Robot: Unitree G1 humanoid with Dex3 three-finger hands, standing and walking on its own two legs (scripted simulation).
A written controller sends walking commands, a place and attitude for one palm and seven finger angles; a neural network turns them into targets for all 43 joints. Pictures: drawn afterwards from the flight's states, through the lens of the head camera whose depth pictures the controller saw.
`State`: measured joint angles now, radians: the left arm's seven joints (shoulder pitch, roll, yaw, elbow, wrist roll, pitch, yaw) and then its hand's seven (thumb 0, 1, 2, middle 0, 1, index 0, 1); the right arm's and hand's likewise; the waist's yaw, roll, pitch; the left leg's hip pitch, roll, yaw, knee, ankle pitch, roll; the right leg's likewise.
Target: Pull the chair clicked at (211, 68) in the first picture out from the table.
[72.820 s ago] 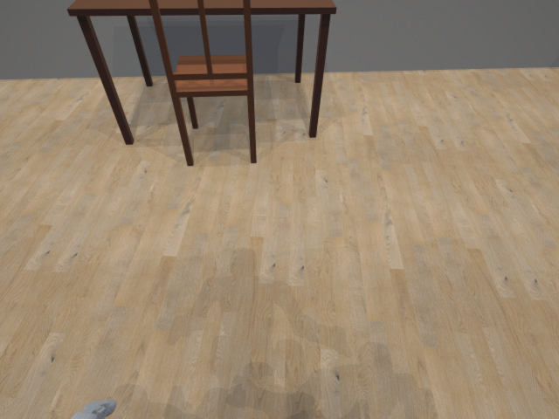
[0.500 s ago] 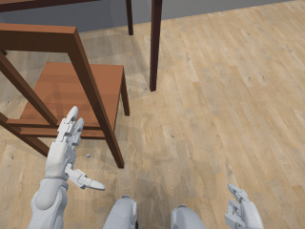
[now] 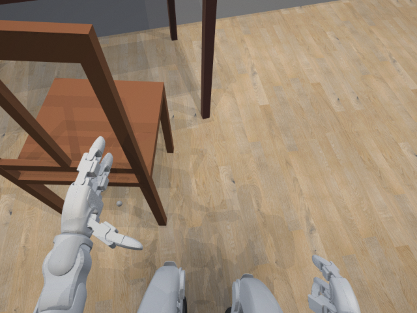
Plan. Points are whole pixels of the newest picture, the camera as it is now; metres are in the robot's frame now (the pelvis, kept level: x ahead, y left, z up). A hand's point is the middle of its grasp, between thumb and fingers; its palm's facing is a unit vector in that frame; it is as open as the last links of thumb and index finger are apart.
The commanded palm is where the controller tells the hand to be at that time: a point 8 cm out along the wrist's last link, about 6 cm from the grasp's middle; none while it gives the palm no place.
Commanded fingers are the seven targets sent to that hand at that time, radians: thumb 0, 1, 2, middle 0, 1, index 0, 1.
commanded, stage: aim the fingers beside a spindle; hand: left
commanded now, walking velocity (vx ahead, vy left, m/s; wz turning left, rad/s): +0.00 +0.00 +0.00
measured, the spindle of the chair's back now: (29, 124) +0.45 +0.38 +0.04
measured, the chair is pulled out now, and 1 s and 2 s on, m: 0.24 0.24 0.24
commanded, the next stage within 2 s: push the fingers through the gap in 0.42 s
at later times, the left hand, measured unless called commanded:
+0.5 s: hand (118, 211) +0.29 +0.17 +0.03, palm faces +0.01 -1.00 -0.03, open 16.9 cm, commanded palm +0.27 +0.23 +0.03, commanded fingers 0.00 -0.50 0.30 -0.06 -0.08 -0.06 -0.08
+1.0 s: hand (120, 185) +0.33 +0.18 +0.03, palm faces +0.02 -1.00 -0.04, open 16.9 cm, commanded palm +0.31 +0.23 +0.03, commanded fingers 0.00 -0.50 0.30 -0.06 -0.08 -0.06 -0.08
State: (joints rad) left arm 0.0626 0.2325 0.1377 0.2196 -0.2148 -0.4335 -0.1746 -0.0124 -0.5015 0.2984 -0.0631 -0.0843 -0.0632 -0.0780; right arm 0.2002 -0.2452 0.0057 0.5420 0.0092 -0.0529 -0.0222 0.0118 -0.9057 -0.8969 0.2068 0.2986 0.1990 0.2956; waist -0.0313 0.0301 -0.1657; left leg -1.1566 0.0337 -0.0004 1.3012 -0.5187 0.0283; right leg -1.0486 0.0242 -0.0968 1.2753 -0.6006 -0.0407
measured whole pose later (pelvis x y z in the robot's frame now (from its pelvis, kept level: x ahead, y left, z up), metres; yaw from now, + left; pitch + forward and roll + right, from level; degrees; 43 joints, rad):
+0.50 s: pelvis +0.00 +0.00 +0.00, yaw +0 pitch +21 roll -3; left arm 0.12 0.21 0.11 0.19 -0.20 -0.44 -0.14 -0.01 -0.50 0.30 -0.06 -0.08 -0.06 -0.08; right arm 0.20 -0.24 0.01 0.52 0.01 -0.03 -0.01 0.01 -0.91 -0.90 0.21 0.30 0.20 0.30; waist -0.02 0.03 -0.17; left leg -1.15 0.03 0.00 1.29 -0.52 0.03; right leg -1.04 0.02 -0.09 1.27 -0.60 -0.04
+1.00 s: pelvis +0.00 +0.00 +0.00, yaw +0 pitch +21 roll -3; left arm -0.08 0.25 0.17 0.35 -0.20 -0.41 -0.15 -0.01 -0.50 0.30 -0.06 -0.08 -0.06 -0.08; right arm 0.22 -0.25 0.01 0.56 0.01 -0.03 -0.02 0.01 -0.91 -0.90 0.21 0.30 0.20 0.30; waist -0.04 0.03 -0.17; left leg -1.15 0.04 0.00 1.29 -0.51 0.03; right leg -1.05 0.03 -0.09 1.26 -0.59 -0.04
